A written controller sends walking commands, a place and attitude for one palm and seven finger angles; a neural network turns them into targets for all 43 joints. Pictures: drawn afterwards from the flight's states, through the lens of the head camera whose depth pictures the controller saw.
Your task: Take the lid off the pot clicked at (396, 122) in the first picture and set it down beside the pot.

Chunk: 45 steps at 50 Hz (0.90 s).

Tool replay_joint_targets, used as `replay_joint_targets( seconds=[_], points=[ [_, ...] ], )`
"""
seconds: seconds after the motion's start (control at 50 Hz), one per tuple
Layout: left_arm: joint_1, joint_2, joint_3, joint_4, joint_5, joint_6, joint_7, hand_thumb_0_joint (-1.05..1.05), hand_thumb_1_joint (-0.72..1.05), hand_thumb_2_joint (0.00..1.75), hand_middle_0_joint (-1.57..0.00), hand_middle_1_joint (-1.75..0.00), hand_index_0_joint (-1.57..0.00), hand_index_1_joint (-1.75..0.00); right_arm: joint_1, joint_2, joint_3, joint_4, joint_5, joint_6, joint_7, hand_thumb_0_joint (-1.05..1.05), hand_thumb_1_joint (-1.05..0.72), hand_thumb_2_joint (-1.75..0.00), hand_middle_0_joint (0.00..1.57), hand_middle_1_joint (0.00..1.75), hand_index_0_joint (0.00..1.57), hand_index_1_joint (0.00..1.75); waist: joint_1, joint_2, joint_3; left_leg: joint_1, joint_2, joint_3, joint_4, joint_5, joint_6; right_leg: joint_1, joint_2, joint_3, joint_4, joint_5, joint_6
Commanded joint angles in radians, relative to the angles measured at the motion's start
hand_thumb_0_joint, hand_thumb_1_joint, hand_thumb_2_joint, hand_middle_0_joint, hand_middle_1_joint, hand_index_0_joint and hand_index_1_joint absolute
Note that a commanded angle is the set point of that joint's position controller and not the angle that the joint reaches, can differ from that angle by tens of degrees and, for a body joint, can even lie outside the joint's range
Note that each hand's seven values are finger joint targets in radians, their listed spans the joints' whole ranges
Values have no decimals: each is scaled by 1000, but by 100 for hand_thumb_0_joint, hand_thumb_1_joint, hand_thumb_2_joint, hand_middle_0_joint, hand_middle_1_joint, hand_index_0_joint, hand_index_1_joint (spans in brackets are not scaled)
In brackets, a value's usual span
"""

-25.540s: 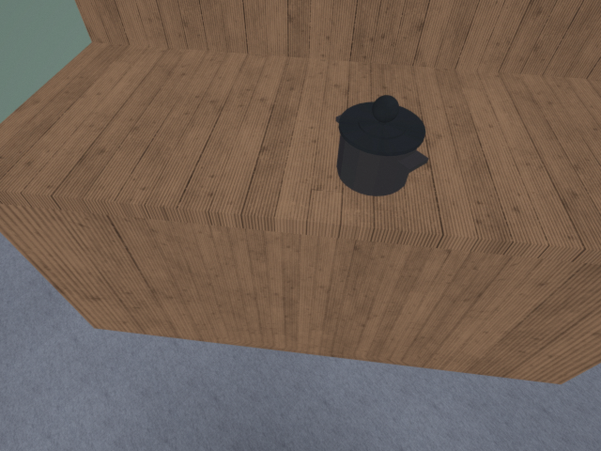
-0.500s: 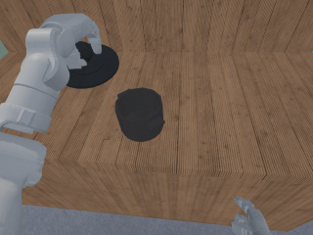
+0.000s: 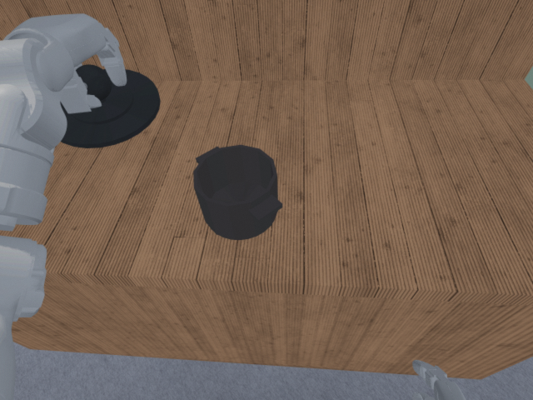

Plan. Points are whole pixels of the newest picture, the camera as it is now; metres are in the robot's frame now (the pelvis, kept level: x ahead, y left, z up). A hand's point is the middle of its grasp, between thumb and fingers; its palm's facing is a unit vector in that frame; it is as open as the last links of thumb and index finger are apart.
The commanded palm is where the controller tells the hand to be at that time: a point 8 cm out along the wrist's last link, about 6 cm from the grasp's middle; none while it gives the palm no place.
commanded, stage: move the lid sideways beside the pot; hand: left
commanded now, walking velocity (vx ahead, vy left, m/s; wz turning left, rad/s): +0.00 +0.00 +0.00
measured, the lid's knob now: (92, 83) +0.47 +0.25 +0.25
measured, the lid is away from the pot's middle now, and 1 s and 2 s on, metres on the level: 0.18 0.24 0.25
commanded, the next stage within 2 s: lower the lid onto the table in 0.72 s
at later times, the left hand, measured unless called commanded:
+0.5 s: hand (43, 89) +0.43 +0.29 +0.26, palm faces -0.16 +0.01 -0.99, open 7.4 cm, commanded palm +0.42 +0.29 +0.33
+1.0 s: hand (40, 91) +0.44 +0.30 +0.26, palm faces -0.17 -0.01 -0.99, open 7.4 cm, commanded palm +0.42 +0.30 +0.32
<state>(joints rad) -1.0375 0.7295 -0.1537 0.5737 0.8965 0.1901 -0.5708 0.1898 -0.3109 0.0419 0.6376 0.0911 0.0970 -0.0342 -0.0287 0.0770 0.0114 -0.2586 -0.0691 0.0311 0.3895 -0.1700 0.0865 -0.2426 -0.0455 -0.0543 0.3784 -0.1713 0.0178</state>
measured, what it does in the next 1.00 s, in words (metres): stands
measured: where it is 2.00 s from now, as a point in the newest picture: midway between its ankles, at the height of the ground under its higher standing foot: outside the picture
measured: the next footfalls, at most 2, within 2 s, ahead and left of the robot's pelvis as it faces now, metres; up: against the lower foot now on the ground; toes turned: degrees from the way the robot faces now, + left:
none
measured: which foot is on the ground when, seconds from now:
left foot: down 0.00-1.00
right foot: down 0.00-1.00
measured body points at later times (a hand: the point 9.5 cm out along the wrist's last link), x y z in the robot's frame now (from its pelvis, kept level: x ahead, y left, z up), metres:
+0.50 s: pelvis +0.00 +0.00 +0.00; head +0.04 -0.02 +0.45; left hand +0.44 +0.29 +0.32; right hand +0.15 -0.25 -0.12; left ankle +0.02 +0.06 -0.74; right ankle +0.01 -0.14 -0.74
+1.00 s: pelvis +0.00 +0.00 +0.00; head +0.04 -0.02 +0.45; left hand +0.44 +0.29 +0.31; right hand +0.14 -0.26 -0.12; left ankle +0.02 +0.06 -0.74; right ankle +0.01 -0.14 -0.74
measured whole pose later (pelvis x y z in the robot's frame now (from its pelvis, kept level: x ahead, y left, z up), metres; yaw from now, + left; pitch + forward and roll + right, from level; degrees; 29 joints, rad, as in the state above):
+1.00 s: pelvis +0.00 +0.00 +0.00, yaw +0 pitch +3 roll -1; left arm -1.02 0.83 -0.07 0.65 0.92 0.12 -0.58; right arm 0.19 -0.31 0.04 0.63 0.09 0.14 -0.03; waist -0.03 0.08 0.01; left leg -0.28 -0.06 0.02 0.40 -0.18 0.09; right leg -0.25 -0.04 -0.06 0.35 -0.16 0.02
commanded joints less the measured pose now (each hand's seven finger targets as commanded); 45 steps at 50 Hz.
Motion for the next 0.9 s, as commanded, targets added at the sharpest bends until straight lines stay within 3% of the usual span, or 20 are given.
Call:
replay_joint_targets(
  seconds=[0.0, 0.04, 0.1, 0.16, 0.2, 0.24, 0.26, 0.3, 0.34, 0.4, 0.46, 0.48, 0.54, 0.6, 0.62, 0.66, 0.72, 0.74, 0.86, 0.88],
  points=[
    [-649, 321, 158, -253, 33, -11, 66, 0, 59, 110, -87, -91, -91, -95, -94, -110, -48, -150, 2, -46, -8, 0, -90, -90, 20, 30, 20, 30, 1, 24, -472, 275, 60, -104, -9, 313, -24, 63, 29, 10, -14, 168, -76],
    [-580, 339, 164, -200, 16, -13, 67, 0, 59, 110, -87, -91, -91, -95, -70, -134, -52, -141, 1, -39, -6, 0, -90, -90, 20, 30, 20, 30, -7, 29, -433, 261, 57, -111, -7, 317, -30, 45, 27, 4, -28, 166, -77],
    [-621, 332, 158, -197, 37, -16, 60, 0, 59, 110, -87, -91, -91, -95, -86, -116, -46, -144, 2, -35, -8, 0, -90, -90, 20, 30, 20, 30, 0, 0, -443, 254, 58, -105, -13, 294, -24, 52, 32, 1, -22, 158, -76],
    [-631, 351, 168, -240, 33, -28, 63, 0, 59, 110, -87, -91, -91, -95, -83, -116, -47, -146, -1, -34, -2, 0, -90, -90, 20, 30, 20, 30, 2, 43, -479, 277, 58, -112, -7, 352, -32, 60, 35, 7, -22, 168, -75],
    [-571, 347, 167, -118, 43, -19, 55, 0, 59, 110, -87, -91, -91, -95, -79, -122, -44, -133, 2, -19, -5, 0, -90, -90, 20, 30, 20, 30, -3, -7, -396, 225, 60, -104, -15, 286, -27, 36, 36, -7, -29, 148, -76],
    [-583, 362, 167, -172, 22, -33, 61, 0, 59, 110, -87, -91, -91, -95, -74, -136, -51, -144, 3, -15, -4, 0, -90, -90, 20, 30, 20, 30, -8, 10, -422, 238, 55, -106, -5, 290, -26, 47, 27, 1, -31, 161, -78],
    [-637, 396, 186, -233, 40, -40, 65, 0, 59, 110, -87, -91, -91, -95, -79, -122, -44, -150, 2, -17, -3, 0, -90, -90, 20, 30, 20, 30, 5, 34, -486, 257, 56, -108, -16, 319, -28, 73, 37, 3, -23, 158, -74],
    [-651, 327, 132, -185, 46, -38, 57, 0, 59, 110, -87, -91, -91, -95, -83, -113, -43, -139, 4, -16, -11, 0, -90, -90, 20, 30, 20, 30, -16, 36, -442, 273, 58, -108, -5, 321, -26, 23, 37, -6, -28, 147, -75],
    [-578, 409, 199, -146, 31, -43, 65, 0, 59, 110, -87, -91, -91, -95, -53, -140, -51, -135, 1, -13, -11, 0, -90, -90, 20, 30, 20, 30, -11, 23, -438, 257, 57, -112, 1, 309, -27, 39, 33, 0, -37, 154, -78],
    [-642, 359, 145, -119, 44, -54, 55, 0, 59, 110, -87, -91, -91, -95, -65, -122, -42, -128, 7, -7, -18, 0, -90, -90, 20, 30, 20, 30, -17, 3, -417, 234, 55, -102, -17, 261, -21, 34, 40, -12, -37, 138, -73],
    [-679, 420, 184, -209, 50, -75, 68, 0, 59, 110, -87, -91, -91, -95, -53, -124, -45, -134, 1, -13, -15, 0, -90, -90, 20, 30, 20, 30, -9, 72, -497, 278, 54, -112, -9, 316, -30, 54, 43, 0, -32, 142, -76],
    [-666, 377, 161, -160, 51, -73, 63, 0, 59, 110, -87, -91, -91, -95, -60, -118, -45, -128, 2, -14, -18, 0, -90, -90, 20, 30, 20, 30, -17, 54, -453, 271, 55, -115, 0, 311, -24, 30, 42, -8, -36, 144, -79],
    [-588, 449, 216, -108, 36, -79, 68, 0, 59, 110, -87, -91, -91, -95, -22, -147, -52, -121, -1, -8, -19, 0, -90, -90, 20, 30, 20, 30, -18, 44, -439, 250, 54, -112, 3, 322, -26, 44, 36, -4, -44, 165, -80],
    [-608, 402, 176, -78, 50, -82, 56, 0, 59, 110, -87, -91, -91, -95, -35, -130, -48, -119, 5, -2, -20, 0, -90, -90, 20, 30, 20, 30, -14, 28, -414, 230, 56, -105, -10, 287, -20, 38, 43, -11, -44, 148, -77],
    [-627, 425, 192, -109, 52, -84, 56, 0, 59, 110, -87, -91, -91, -95, -38, -133, -50, -118, 5, 0, -19, 0, -90, -90, 20, 30, 20, 30, -11, 29, -427, 235, 57, -106, -7, 296, -21, 46, 42, -9, -40, 160, -78],
    [-661, 464, 229, -265, 46, -104, 67, 0, 59, 110, -87, -91, -91, -95, -43, -128, -56, -142, -4, -11, -11, 0, -90, -90, 20, 30, 20, 30, 1, 98, -544, 307, 59, -117, 10, 419, -28, 80, 40, 10, -31, 192, -79],
    [-570, 467, 249, -108, 50, -86, 53, 0, 59, 110, -87, -91, -91, -95, -38, -135, -54, -122, -2, 2, -14, 0, -90, -90, 20, 30, 20, 30, -2, 22, -440, 235, 60, -106, 6, 361, -22, 67, 37, 0, -41, 197, -79],
    [-534, 478, 253, -122, 29, -94, 57, 0, 59, 110, -87, -91, -91, -95, -20, -153, -59, -126, 0, 6, -10, 0, -90, -90, 20, 30, 20, 30, -8, 25, -443, 239, 60, -111, 9, 386, -25, 70, 33, -1, -45, 211, -79],
    [-565, 445, 227, -173, 48, -65, 55, 0, 59, 110, -87, -91, -91, -95, -46, -131, -56, -138, 2, 5, -1, 0, -90, -90, 20, 30, 20, 30, 1, 52, -479, 257, 63, -110, 8, 400, -27, 79, 40, 8, -32, 201, -76],
    [-540, 429, 221, -138, 52, -58, 52, 0, 59, 110, -87, -91, -91, -95, -53, -131, -56, -137, 4, 6, -4, 0, -90, -90, 20, 30, 20, 30, -4, 37, -442, 246, 62, -108, 12, 378, -22, 61, 39, 0, -33, 196, -78]
  ],
)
